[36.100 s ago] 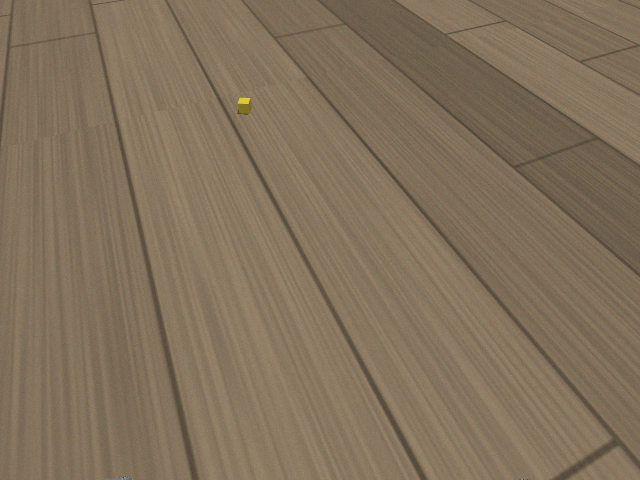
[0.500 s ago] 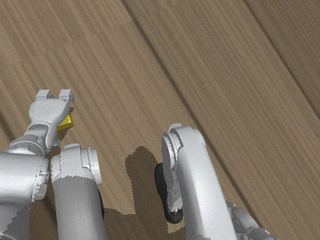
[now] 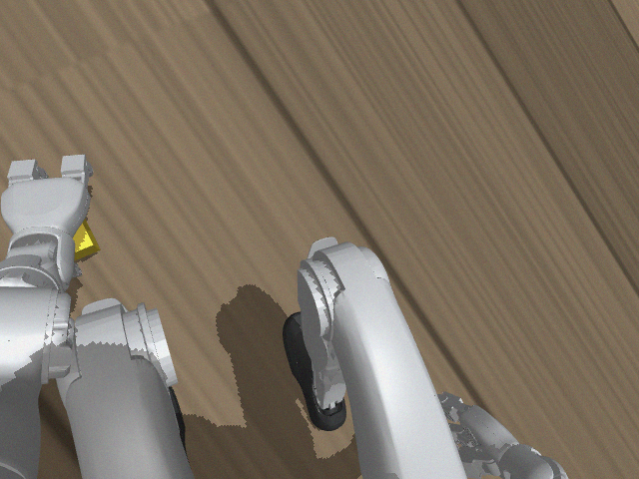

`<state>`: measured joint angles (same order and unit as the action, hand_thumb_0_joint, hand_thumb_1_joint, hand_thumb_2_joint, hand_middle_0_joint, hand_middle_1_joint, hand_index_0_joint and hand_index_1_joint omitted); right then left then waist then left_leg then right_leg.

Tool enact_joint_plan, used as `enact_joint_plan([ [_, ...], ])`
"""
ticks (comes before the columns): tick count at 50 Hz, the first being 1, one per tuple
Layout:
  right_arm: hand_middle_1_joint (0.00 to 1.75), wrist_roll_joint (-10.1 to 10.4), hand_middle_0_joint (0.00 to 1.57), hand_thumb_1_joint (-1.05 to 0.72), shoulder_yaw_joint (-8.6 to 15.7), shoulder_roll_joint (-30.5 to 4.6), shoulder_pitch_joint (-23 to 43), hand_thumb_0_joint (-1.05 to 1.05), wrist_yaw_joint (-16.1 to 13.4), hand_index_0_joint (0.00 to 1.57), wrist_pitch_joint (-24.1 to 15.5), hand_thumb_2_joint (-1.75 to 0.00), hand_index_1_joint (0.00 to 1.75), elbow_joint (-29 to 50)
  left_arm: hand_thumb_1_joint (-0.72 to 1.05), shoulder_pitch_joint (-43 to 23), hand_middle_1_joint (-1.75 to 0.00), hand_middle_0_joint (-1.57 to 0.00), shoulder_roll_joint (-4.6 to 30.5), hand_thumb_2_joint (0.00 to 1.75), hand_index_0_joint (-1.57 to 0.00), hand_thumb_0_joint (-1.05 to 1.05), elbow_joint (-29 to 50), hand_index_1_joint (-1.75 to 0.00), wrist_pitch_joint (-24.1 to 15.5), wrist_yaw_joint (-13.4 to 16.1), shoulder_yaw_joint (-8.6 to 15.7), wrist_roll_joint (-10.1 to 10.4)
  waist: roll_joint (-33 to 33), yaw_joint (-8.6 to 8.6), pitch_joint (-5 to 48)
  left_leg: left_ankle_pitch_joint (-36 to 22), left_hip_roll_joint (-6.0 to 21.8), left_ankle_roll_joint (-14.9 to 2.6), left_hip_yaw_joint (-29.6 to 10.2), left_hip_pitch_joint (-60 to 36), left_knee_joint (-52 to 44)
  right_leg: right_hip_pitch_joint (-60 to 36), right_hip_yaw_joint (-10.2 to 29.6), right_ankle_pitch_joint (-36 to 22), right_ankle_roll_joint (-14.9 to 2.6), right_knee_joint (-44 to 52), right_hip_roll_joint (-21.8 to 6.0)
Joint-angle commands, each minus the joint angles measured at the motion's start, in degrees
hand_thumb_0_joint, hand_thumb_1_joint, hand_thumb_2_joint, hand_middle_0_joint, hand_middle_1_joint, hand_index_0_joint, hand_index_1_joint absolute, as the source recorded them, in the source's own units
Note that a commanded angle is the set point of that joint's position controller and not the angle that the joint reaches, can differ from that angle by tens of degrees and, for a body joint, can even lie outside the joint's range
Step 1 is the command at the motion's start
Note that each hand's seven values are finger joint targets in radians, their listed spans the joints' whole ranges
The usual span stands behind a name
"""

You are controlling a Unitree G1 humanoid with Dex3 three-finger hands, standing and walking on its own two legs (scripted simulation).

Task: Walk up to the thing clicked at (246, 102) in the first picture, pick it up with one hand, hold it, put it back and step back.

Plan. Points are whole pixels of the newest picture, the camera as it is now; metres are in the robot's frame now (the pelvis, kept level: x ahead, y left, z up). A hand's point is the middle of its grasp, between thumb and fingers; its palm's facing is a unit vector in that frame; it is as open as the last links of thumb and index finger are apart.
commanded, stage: rest palm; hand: left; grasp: from above
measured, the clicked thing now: (65, 237) +0.42 +0.22 -0.28
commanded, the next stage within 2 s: close in 0.76 s
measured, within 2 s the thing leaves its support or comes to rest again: neither
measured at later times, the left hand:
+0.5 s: hand (58, 229) +0.42 +0.21 -0.23, palm faces -0.42 +0.00 -0.91, open 14.5 cm
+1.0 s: hand (59, 235) +0.42 +0.22 -0.24, palm faces -0.43 +0.02 -0.90, open 14.4 cm
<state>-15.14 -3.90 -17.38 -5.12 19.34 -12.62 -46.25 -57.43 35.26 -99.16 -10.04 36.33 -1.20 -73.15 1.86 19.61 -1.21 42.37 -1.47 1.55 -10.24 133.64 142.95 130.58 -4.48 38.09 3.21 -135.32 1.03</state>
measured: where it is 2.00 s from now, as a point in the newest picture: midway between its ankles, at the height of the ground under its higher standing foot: (249, 426)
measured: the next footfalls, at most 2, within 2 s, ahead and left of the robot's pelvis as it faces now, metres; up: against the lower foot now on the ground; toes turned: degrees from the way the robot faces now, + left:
none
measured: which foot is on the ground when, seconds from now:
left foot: down 0.00-1.00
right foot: down 0.00-1.00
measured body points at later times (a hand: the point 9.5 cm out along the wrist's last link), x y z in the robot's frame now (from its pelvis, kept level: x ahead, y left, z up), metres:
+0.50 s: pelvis +0.00 +0.00 +0.00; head +0.25 +0.08 +0.36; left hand +0.44 +0.21 -0.18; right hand +0.05 -0.27 -0.08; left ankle +0.06 +0.13 -0.28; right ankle +0.11 -0.13 -0.28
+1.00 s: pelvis +0.00 +0.00 +0.00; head +0.25 +0.09 +0.36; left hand +0.44 +0.21 -0.19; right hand +0.04 -0.26 -0.09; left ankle +0.06 +0.13 -0.28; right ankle +0.11 -0.13 -0.28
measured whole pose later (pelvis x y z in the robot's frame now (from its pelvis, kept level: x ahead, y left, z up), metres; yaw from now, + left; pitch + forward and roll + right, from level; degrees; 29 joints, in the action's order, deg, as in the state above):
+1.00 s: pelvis +0.00 +0.00 +0.00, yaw -2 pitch +29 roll -11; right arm -18.6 -9.4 -17.0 -4.0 20.3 -15.9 -47.6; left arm -54.6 39.9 -99.3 -14.5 45.8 -5.6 -76.1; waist 3.7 19.5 -4.5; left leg 43.1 -0.9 2.5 -13.1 131.7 144.6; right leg 129.0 -6.7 37.0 2.9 -135.3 2.2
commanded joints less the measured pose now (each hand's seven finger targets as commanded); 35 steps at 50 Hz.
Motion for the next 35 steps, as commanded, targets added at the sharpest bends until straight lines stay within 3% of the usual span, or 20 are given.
enact_joint_plan([
  [1, 0.30, -0.37, 0.20, -0.91, 2.16, -15.51, -12.32, 0.00, -0.37, 0.20, -0.02, -0.91, 0.30, 0.21, -0.55, -7.44, -0.91, -0.07, 5.32, 1.02, -0.05, 0.00, 6.53, -0.93, -5.74, 0.83, -0.37, -1.31, -19.88, 0.87, 38.64, -16.19, -0.10, -1.48, 6.43, -31.18, -14.47, -25.55, -8.14, -18.34, -4.41, 9.55, 2.65],
  [4, 0.30, -1.04, 0.20, -0.91, 1.43, -15.80, -10.43, 0.00, -0.46, 0.20, 0.01, -0.91, 0.30, 0.51, -0.52, -7.65, -0.92, -0.08, 5.82, 1.01, -0.07, 0.00, 7.46, -0.93, -9.23, 3.97, -0.51, -3.63, -17.89, 1.47, 37.98, -15.87, -0.38, -2.10, 7.12, -27.71, -12.44, -27.02, -7.84, -18.92, -4.33, 10.59, 3.18],
  [6, 0.30, -1.90, 0.20, -0.91, 1.59, -16.16, -9.46, 0.00, -0.55, 0.20, -0.27, -0.91, 0.30, -0.54, -0.51, -8.00, -0.92, -0.08, 4.16, 1.01, -0.07, 0.00, 6.37, -0.93, -9.93, 6.36, -2.42, -4.24, -16.39, 1.88, 34.95, -12.13, -0.42, -2.35, 6.84, -24.86, -12.57, -24.97, -7.56, -14.77, -4.38, 11.96, 3.41],
  [7, 0.30, -2.38, 0.20, -0.91, 1.19, -16.20, -9.38, 0.00, -0.50, 0.20, -0.59, -0.90, 0.30, -0.51, -0.51, -8.73, -0.90, -0.09, 5.01, 1.00, -0.07, 0.00, 7.13, -0.92, -10.03, 7.71, -2.42, -4.76, -16.91, 2.11, 33.92, -10.57, -0.46, -2.41, 6.75, -25.19, -12.91, -23.96, -7.57, -12.74, -4.39, 12.27, 3.32],
  [9, 0.30, -2.21, 0.20, -0.90, 1.38, -16.53, -9.82, 0.00, -1.14, 0.20, -0.52, -0.90, 0.30, -2.05, -0.55, -8.62, -0.89, -0.08, 6.45, 1.04, -0.05, 0.00, 8.30, -0.92, -9.64, 10.59, -2.32, -5.29, -16.44, 1.76, 32.48, -8.26, -0.13, -2.42, 6.62, -24.13, -13.84, -23.51, -7.28, -10.16, -4.58, 13.72, 3.71],
  [12, 0.30, -3.12, 0.20, -0.90, 1.58, -16.24, -10.20, 0.00, -0.73, 0.20, -1.01, -0.90, 0.30, -1.49, -0.57, -8.59, -0.91, -0.06, 3.55, 1.06, -0.03, 0.00, 8.10, -0.94, -8.02, 14.04, -3.70, -5.76, -13.91, 3.42, 32.62, -8.12, 0.19, -2.25, 5.80, -24.34, -13.80, -23.07, -7.65, -9.30, -4.61, 13.78, 4.07],
  [15, 0.30, -2.44, 0.20, -0.90, 1.82, -16.08, -9.81, 0.00, -0.41, 0.20, -1.53, -0.90, 0.30, -0.84, -0.59, -10.74, -0.88, -0.06, 3.18, 1.09, -0.02, 0.00, 7.87, -0.93, -5.29, 15.61, -4.31, -4.54, -13.77, 3.99, 32.48, -7.91, 0.44, -2.11, 5.49, -23.47, -14.16, -22.43, -7.13, -8.93, -4.81, 14.70, 3.99],
  [18, 0.30, -2.42, 0.20, -0.90, 1.91, -16.21, -10.36, 0.00, -0.13, 0.20, -1.67, -0.91, 0.30, -1.46, -0.61, -12.51, -0.88, -0.06, 3.68, 1.11, -0.01, 0.00, 4.87, -0.93, -2.18, 14.59, -3.48, -3.08, -15.04, 4.15, 31.93, -7.39, 0.56, -2.08, 5.38, -22.01, -14.30, -21.83, -6.80, -8.91, -4.91, 14.36, 3.76],
  [21, 0.30, -1.91, 0.20, -0.90, 2.34, -16.96, -11.27, 0.00, -0.03, 0.20, -2.10, -0.91, 0.30, -1.60, -0.61, -12.70, -0.86, -0.06, 5.56, 1.13, 0.00, 0.00, 2.38, -0.92, -0.08, 11.70, -2.16, -2.56, -15.61, 3.96, 31.76, -7.81, 0.58, -2.22, 5.42, -21.95, -13.72, -20.87, -7.20, -10.02, -4.74, 13.41, 3.52],
  [27, 0.30, -1.77, 0.20, -0.91, 0.62, -17.40, -11.22, 0.00, 0.47, 0.20, -2.89, -0.91, 0.30, -0.50, -0.61, -10.36, -0.86, -0.06, 7.94, 1.11, -0.01, 0.00, -0.09, -0.92, -1.36, 5.64, -0.18, -2.00, -19.41, 2.99, 31.13, -11.29, 0.28, -1.73, 4.70, -26.14, -14.36, -20.94, -9.02, -14.05, -4.69, 9.99, 2.76],
  [28, 0.30, -1.68, 0.20, -0.91, 0.45, -17.79, -10.72, 0.00, 0.41, 0.20, -2.77, -0.91, 0.30, 0.16, -0.61, -9.10, -0.87, -0.06, 8.89, 1.10, -0.01, 0.00, 0.27, -0.92, -1.96, 5.55, 0.33, -2.23, -19.72, 1.99, 31.56, -11.70, 0.35, -1.60, 4.47, -26.44, -14.84, -21.46, -9.17, -14.25, -4.76, 9.89, 2.75],
  [31, 0.30, -1.91, 0.20, -0.91, -0.02, -17.89, -9.81, 0.00, 0.43, 0.20, -2.64, -0.91, 0.30, 0.50, -0.60, -9.59, -0.87, -0.06, 10.28, 1.08, -0.01, 0.00, 3.89, -0.92, -3.86, 6.40, 0.67, -3.13, -22.27, 1.40, 33.69, -13.25, 0.50, -1.30, 4.61, -28.86, -14.56, -22.90, -9.32, -15.51, -4.85, 9.36, 3.07],
  [35, 0.30, -3.03, 0.20, -0.91, 0.10, -17.92, -8.87, 0.00, 0.66, 0.20, -2.90, -0.91, 0.30, -0.25, -0.57, -8.19, -0.89, -0.06, 6.31, 1.06, -0.03, 0.00, 3.48, -0.93, -5.54, 7.54, -2.39, -3.23, -20.95, 3.21, 32.84, -12.59, 0.44, -1.67, 5.66, -26.66, -13.10, -24.52, -9.07, -15.33, -4.68, 10.77, 4.01],
])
